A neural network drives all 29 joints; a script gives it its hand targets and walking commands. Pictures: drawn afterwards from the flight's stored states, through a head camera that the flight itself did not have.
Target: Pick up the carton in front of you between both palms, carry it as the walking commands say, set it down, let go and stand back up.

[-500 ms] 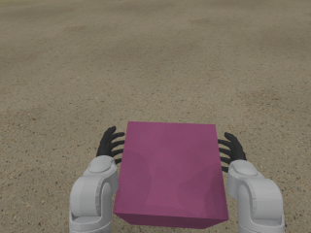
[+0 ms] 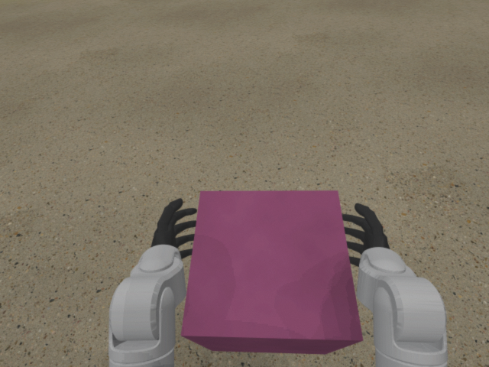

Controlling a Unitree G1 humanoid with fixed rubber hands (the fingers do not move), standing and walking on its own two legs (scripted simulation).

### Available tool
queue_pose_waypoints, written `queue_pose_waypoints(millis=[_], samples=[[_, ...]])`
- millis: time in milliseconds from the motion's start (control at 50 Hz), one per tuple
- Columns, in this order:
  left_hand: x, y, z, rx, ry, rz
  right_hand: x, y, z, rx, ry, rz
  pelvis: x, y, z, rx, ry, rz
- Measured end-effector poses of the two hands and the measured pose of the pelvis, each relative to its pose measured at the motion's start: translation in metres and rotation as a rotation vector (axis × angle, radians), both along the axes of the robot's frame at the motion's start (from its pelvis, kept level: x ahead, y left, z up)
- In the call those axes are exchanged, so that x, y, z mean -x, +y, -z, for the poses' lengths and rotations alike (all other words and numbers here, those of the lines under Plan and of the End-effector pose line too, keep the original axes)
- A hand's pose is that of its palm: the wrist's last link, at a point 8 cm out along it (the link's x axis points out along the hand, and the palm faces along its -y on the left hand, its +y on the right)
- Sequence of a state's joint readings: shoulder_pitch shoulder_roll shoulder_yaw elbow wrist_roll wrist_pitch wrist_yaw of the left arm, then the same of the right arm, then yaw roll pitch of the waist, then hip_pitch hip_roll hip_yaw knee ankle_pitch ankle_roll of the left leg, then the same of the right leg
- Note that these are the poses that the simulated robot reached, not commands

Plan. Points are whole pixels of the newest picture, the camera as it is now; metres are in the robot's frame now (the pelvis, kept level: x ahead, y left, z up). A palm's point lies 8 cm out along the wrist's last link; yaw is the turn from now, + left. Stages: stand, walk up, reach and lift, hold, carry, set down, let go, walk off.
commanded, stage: carry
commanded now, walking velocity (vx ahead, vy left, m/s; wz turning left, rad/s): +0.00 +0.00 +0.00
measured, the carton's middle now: (268, 279) +0.28 +0.00 +0.00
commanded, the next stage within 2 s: none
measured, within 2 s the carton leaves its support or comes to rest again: neither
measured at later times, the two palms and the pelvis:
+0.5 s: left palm (191, 158) +0.45 +0.13 +0.13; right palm (349, 166) +0.44 -0.15 +0.12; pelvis +0.18 -0.01 +0.01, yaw +1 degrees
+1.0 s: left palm (196, 174) +0.47 +0.14 +0.07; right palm (342, 179) +0.46 -0.15 +0.06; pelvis +0.19 -0.02 +0.01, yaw +1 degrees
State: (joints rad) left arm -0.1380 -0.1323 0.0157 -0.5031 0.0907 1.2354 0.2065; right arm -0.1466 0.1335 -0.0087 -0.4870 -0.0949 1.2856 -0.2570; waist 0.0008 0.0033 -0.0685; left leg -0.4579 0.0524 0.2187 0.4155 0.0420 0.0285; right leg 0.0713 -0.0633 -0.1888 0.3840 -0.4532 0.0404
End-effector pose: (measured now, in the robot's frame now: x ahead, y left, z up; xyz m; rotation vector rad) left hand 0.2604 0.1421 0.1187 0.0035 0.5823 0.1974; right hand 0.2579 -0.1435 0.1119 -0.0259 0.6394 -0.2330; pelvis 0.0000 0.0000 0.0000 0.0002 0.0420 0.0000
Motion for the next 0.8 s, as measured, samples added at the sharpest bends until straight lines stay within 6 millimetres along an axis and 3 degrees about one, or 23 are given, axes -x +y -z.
queue_pose_waypoints(millis=[60,140,340,460,600,800], samples=[[-0.038,0.010,0.014,0.038,0.049,-0.012,-0.036,0.010,0.010,0.034,0.072,-0.004,-0.028,0.007,-0.001,-0.015,0.004,0.008],[-0.073,0.013,0.020,0.037,0.118,0.000,-0.066,0.013,0.015,0.029,0.147,0.011,-0.056,0.014,-0.016,0.007,0.016,0.019],[-0.142,0.004,-0.010,0.012,-0.001,-0.018,-0.141,0.003,-0.008,0.003,0.027,-0.010,-0.129,0.002,-0.017,-0.011,0.004,-0.002],[-0.176,-0.005,-0.017,-0.020,0.025,-0.009,-0.172,-0.005,-0.007,-0.011,0.052,-0.011,-0.171,-0.006,-0.015,0.002,0.011,-0.011],[-0.200,-0.012,0.000,-0.021,0.075,-0.006,-0.196,-0.011,0.007,0.011,0.101,-0.012,-0.192,-0.013,-0.012,0.004,0.023,-0.016],[-0.211,-0.009,0.030,-0.027,0.117,0.001,-0.210,-0.011,0.034,0.022,0.141,-0.053,-0.195,-0.016,-0.009,0.003,0.022,-0.019]])
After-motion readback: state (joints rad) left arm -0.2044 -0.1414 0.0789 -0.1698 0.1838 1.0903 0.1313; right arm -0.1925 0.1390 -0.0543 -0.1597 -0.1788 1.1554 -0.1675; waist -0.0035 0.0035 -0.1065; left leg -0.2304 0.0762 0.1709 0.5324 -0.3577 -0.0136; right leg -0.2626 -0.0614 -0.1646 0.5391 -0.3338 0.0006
